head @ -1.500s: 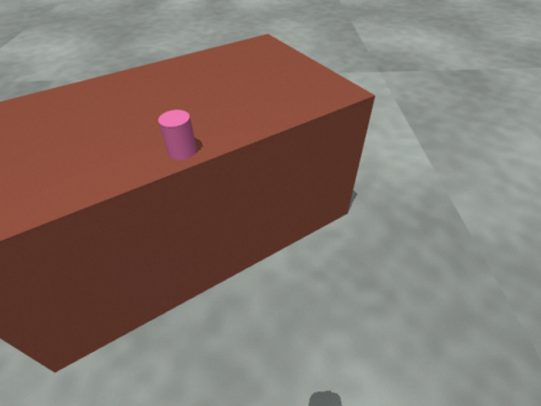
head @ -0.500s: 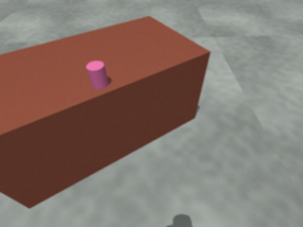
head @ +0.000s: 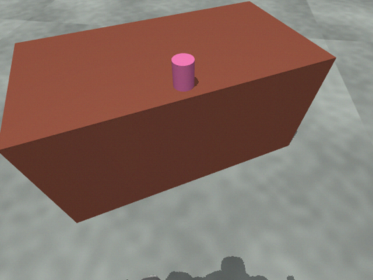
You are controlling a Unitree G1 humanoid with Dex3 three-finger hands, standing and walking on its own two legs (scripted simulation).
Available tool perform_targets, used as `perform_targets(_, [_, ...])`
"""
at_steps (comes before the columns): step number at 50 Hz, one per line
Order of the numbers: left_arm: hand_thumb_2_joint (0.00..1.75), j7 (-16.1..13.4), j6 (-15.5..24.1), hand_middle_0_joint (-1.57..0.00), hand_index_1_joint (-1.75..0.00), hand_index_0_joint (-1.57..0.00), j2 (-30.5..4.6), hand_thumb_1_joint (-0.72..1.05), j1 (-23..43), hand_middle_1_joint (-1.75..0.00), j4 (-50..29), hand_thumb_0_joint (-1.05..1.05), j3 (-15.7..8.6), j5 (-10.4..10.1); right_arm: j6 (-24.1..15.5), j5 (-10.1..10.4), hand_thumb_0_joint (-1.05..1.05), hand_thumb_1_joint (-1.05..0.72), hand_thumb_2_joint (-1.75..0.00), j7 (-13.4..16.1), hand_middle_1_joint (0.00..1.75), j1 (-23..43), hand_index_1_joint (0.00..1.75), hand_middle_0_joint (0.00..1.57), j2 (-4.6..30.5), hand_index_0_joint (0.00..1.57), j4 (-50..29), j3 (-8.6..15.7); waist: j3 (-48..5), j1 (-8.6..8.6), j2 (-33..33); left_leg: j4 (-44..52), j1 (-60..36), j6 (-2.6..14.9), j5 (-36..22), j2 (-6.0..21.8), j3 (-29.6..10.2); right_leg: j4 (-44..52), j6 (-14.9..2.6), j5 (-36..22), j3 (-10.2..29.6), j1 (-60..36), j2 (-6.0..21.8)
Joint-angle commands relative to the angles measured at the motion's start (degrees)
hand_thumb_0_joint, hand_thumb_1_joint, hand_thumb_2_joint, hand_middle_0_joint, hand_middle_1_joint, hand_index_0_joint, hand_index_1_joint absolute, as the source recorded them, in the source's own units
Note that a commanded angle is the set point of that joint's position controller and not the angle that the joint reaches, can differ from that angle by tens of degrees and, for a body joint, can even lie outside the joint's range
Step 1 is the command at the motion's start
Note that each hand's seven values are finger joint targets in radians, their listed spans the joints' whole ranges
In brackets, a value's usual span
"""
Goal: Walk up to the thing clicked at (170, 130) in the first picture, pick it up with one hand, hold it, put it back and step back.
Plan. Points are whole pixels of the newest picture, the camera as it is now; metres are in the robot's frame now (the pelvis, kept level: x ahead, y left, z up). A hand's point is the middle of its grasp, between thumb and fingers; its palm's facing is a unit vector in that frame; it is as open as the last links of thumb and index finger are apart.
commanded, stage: walk up
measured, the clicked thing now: (183, 72) +0.83 +0.02 -0.04
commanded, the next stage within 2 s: none
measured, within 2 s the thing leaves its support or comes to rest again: neither
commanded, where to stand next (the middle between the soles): +0.13 +0.15 m, yaw +13 degrees
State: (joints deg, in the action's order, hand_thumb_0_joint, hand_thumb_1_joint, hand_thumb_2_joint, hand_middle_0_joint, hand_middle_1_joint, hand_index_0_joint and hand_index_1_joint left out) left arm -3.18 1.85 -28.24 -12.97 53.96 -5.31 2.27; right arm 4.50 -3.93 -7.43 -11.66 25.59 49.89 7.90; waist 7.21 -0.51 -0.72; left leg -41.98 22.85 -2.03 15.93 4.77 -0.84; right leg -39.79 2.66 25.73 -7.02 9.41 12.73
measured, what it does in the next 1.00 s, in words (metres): steps to the left, turning left: right foot, then left foot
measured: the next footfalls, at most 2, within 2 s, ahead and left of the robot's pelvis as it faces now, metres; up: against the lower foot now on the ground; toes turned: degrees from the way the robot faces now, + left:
right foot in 0.28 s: +0.16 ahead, -0.03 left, +0.00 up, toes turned +1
left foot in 0.66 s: +0.11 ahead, +0.28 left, +0.00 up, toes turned +16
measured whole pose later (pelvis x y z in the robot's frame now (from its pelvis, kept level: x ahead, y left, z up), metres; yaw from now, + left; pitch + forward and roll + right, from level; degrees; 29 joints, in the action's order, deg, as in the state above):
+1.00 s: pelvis +0.10 +0.17 +0.01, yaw +16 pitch -1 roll +0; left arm 0.4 -2.1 -22.1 -8.5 52.0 -1.9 0.4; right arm -2.9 -0.5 2.1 -11.1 21.3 48.5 1.0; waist 8.2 0.3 3.5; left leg -41.7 19.0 -0.2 21.4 -0.5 -3.4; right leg -47.4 -1.9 26.3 -0.7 21.4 2.8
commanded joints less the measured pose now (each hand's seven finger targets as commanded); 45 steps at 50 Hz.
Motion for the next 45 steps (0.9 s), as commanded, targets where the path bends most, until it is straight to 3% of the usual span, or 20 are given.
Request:
perform_targets(1, [0.90, -0.86, 0.92, -0.20, -0.30, -0.20, -8.58, 0.90, 2.00, -0.30, -8.14, 0.00, -1.72, -1.68, -1.62, 1.02, 0.00, -0.90, -0.90, 1.41, 0.30, -10.60, 0.30, 0.20, 19.92, 0.20, -4.18, 4.72, -7.34, -7.03, -21.29, 28.89, -17.47, 15.88, 6.90, 10.37, -35.31, -26.16, -3.89, 16.35, 1.42, 26.59, -12.68])
perform_targets(3, [0.90, -0.93, 1.59, -0.20, -0.30, -0.20, -11.03, 0.90, 1.81, -0.30, -6.86, 0.00, -1.26, -1.57, -1.26, 1.80, 0.00, -0.90, -0.90, 2.15, 0.30, -6.84, 0.30, 0.20, 19.05, 0.20, -6.07, 4.07, -3.75, -4.61, -15.03, 28.19, -13.20, 19.12, 7.11, 11.54, -33.03, -27.66, -4.44, 11.53, 5.11, 25.77, -8.55])
perform_targets(5, [0.90, -0.48, 1.56, -0.20, -0.30, -0.20, -10.55, 0.90, -4.51, -0.30, -3.96, 0.00, -1.65, -2.51, -1.46, 1.22, 0.00, -0.90, -0.90, 3.22, 0.30, -1.92, 0.30, 0.20, 13.68, 0.20, -8.23, 2.23, -4.01, -0.92, -10.91, 21.52, -11.93, 15.63, 1.06, 5.58, -20.02, -20.23, -4.45, 5.25, 6.23, 22.03, -5.62])
perform_targets(10, [0.90, -0.91, 2.36, -0.20, -0.30, -0.20, -9.60, 0.90, -7.61, -0.30, -4.23, 0.00, -1.62, -1.94, -1.58, 0.35, 0.00, -0.90, -0.90, 2.68, 0.30, -4.02, 0.30, 0.20, 11.85, 0.20, -11.77, 2.00, -6.22, -1.52, -10.42, 20.48, -9.32, 16.91, -5.38, 4.62, -19.49, -4.91, -3.17, 2.47, 2.90, 13.42, -9.63])
perform_targets(13, [0.90, -2.02, 3.32, -0.20, -0.30, -0.20, -9.21, 0.90, -16.21, -0.30, -2.62, 0.00, -2.42, -1.72, -0.31, 0.37, 0.00, -0.90, -0.90, 2.26, 0.30, 2.90, 0.30, 0.20, 10.27, 0.20, -15.35, 1.43, -8.35, 4.05, -6.25, 12.46, 1.91, 14.17, -3.15, 2.07, -14.25, 9.11, -3.43, -15.51, 2.42, -2.83, -9.87])
perform_targets(14, [0.90, -2.37, 3.52, -0.20, -0.30, -0.20, -12.12, 0.90, -19.10, -0.30, -2.07, 0.00, -3.65, -1.00, -0.17, 0.95, 0.00, -0.90, -0.90, 2.32, 0.30, 3.15, 0.30, 0.20, 6.99, 0.20, -15.79, 0.51, -10.10, 6.22, -0.17, 5.06, 8.37, 10.90, 2.34, -1.90, -12.30, 12.24, -3.77, -18.79, 7.09, -11.31, -6.96])
perform_targets(15, [0.90, -2.82, 3.47, -0.20, -0.30, -0.20, -16.79, 0.90, -19.31, -0.30, -3.60, 0.00, -5.18, 0.18, -0.41, 1.75, 0.00, -0.90, -0.90, 2.73, 0.30, 0.58, 0.30, 0.20, 3.32, 0.20, -16.07, -0.56, -9.81, 7.70, 13.93, -8.66, 16.81, 6.29, 14.80, -12.53, -8.59, 23.24, -6.47, -6.63, 26.77, -14.42, 5.29])
perform_targets(16, [0.90, -3.05, 2.94, -0.20, -0.30, -0.20, -18.36, 0.90, -10.45, -0.30, -6.84, 0.00, -5.19, 0.49, 0.57, 0.99, 0.00, -0.90, -0.90, 3.56, 0.30, -4.75, 0.30, 0.20, 5.77, 0.20, -13.58, 0.36, -7.69, 2.73, 8.07, -19.11, 15.05, 2.90, 17.10, -11.49, -11.47, 29.40, -9.90, 7.79, 38.80, -4.37, 15.99])
perform_targets(17, [0.90, -3.07, 2.51, -0.20, -0.30, -0.20, -18.67, 0.90, -3.62, -0.30, -8.64, 0.00, -5.11, 0.21, 1.38, 0.80, 0.00, -0.90, -0.90, 3.90, 0.30, -7.49, 0.30, 0.20, 10.60, 0.20, -11.88, 1.89, -4.90, 0.25, 5.34, -25.71, 12.06, 2.88, 14.59, -8.85, -11.86, 31.06, -14.15, 16.86, 39.34, 4.34, 17.85])
perform_targets(18, [0.90, -2.85, 2.81, -0.20, -0.30, -0.20, -17.10, 0.90, -0.75, -0.30, -9.79, 0.00, -4.55, -0.01, 1.49, 1.04, 0.00, -0.90, -0.90, 3.84, 0.30, -8.26, 0.30, 0.20, 11.67, 0.20, -10.86, 2.34, -0.74, -1.29, 6.54, -28.62, 11.78, 2.39, 13.00, -7.24, -11.71, 30.04, -16.72, 13.98, 35.41, 8.69, 16.62])
perform_targets(21, [0.90, -2.56, 3.79, -0.20, -0.30, -0.20, -10.89, 0.90, -1.61, -0.30, -9.87, 0.00, -3.10, -0.21, 0.35, 1.35, 0.00, -0.90, -0.90, 3.24, 0.30, -8.18, 0.30, 0.20, 11.13, 0.20, -8.53, 1.97, -0.38, -0.56, 6.30, -29.41, 8.92, 0.62, 6.42, -6.32, -10.38, 26.23, -13.10, -1.00, 17.70, 10.40, 6.84])
perform_targets(27, [0.90, 0.86, 3.06, -0.20, -0.30, -0.20, -10.79, 0.90, -3.32, -0.30, -10.19, 0.00, -3.51, 0.63, -2.18, 2.95, 0.00, -0.90, -0.90, 3.73, 0.30, -4.41, 0.30, 0.20, 7.86, 0.20, -7.38, -0.16, -3.22, 2.64, 14.00, -5.85, 4.92, -0.51, 7.64, -3.42, -1.57, 18.81, -12.96, -4.12, 5.52, 1.70, 1.30])
perform_targets(32, [0.90, 2.64, 0.31, -0.20, -0.30, -0.20, -8.98, 0.90, -4.21, -0.30, -10.27, 0.00, -2.38, -0.72, -5.45, 3.05, 0.00, -0.90, -0.90, 6.20, 0.30, -8.70, 0.30, 0.20, 8.17, 0.20, -3.03, -0.31, -9.07, 0.23, 5.85, 14.42, -13.68, 1.08, -5.75, -7.73, 5.39, -5.46, -9.61, -21.57, 0.05, 6.28, 0.35])
perform_targets(33, [0.90, 2.76, -0.26, -0.20, -0.30, -0.20, -4.44, 0.90, -6.15, -0.30, -10.32, 0.00, -0.88, -1.09, -6.31, 2.75, 0.00, -0.90, -0.90, 7.00, 0.30, -10.93, 0.30, 0.20, 11.44, 0.20, -2.41, 0.58, -10.46, -0.62, -4.29, 16.17, -16.65, 3.41, -9.95, -2.61, -3.03, -15.33, -6.98, -11.16, -0.50, 11.17, -1.90])
perform_targets(34, [0.90, 2.81, -0.83, -0.20, -0.30, -0.20, -0.32, 0.90, -6.26, -0.30, -11.62, 0.00, 0.46, -1.78, -6.91, 2.02, 0.00, -0.90, -0.90, 7.72, 0.30, -9.12, 0.30, 0.20, 16.80, 0.20, -4.11, 1.02, -9.25, 0.89, -18.11, 19.14, -16.84, 8.11, -17.78, 10.87, -26.76, -21.57, -3.60, 9.68, 0.94, 22.15, -8.83])
perform_targets(35, [0.90, 2.05, -1.76, -0.20, -0.30, -0.20, -6.09, 0.90, -2.20, -0.30, -10.51, 0.00, -0.79, -2.08, -7.00, 3.26, 0.00, -0.90, -0.90, 7.94, 0.30, -7.81, 0.30, 0.20, 18.62, 0.20, -4.34, 0.72, -10.28, -1.35, -11.23, 21.36, -9.76, 15.27, -10.32, 15.29, -34.30, -19.21, -4.26, 9.82, 9.05, 17.23, -7.97])
perform_targets(36, [0.90, 1.93, -1.97, -0.20, -0.30, -0.20, -8.36, 0.90, -0.02, -0.30, -9.73, 0.00, -0.94, -2.09, -6.76, 3.62, 0.00, -0.90, -0.90, 8.14, 0.30, -4.30, 0.30, 0.20, 18.18, 0.20, -3.94, 0.44, -6.25, -0.33, -10.37, 22.03, -5.20, 17.53, -4.54, 15.07, -34.51, -19.85, -4.24, 8.85, 9.50, 16.54, -6.56])
perform_targets(39, [0.90, 2.20, -2.09, -0.20, -0.30, -0.20, -6.28, 0.90, -3.36, -0.30, -6.74, 0.00, -0.71, -2.96, -7.99, 3.52, 0.00, -0.90, -0.90, 9.21, 0.30, -1.20, 0.30, 0.20, 12.17, 0.20, -4.11, -1.92, -6.26, 2.01, -10.57, 12.59, -12.66, 11.76, -30.47, 7.51, -16.36, -17.20, -4.31, 2.32, 10.44, 19.65, -5.99])
perform_targets(42, [0.90, 2.22, -2.47, -0.20, -0.30, -0.20, -4.88, 0.90, -0.68, -0.30, -5.76, 0.00, -0.09, -2.60, -8.57, 3.71, 0.00, -0.90, -0.90, 9.75, 0.30, -4.66, 0.30, 0.20, 11.76, 0.20, -2.39, -2.22, -9.26, 0.62, -11.98, 9.40, -16.12, 11.94, -48.76, 7.70, -15.01, -14.05, -4.19, 2.08, 9.08, 16.27, -7.27])
perform_targets(45, [0.90, 2.34, -2.67, -0.20, -0.30, -0.20, -4.88, 0.90, 1.91, -0.30, -6.28, 0.00, 0.06, -2.00, -8.27, 3.70, 0.00, -0.90, -0.90, 10.67, 0.30, -5.26, 0.30, 0.20, 12.16, 0.20, -2.76, -1.91, -9.69, -0.53, -11.01, 8.32, -17.62, 13.57, -50.37, 8.79, -15.86, -10.15, -4.14, 1.59, 7.60, 16.44, -8.33])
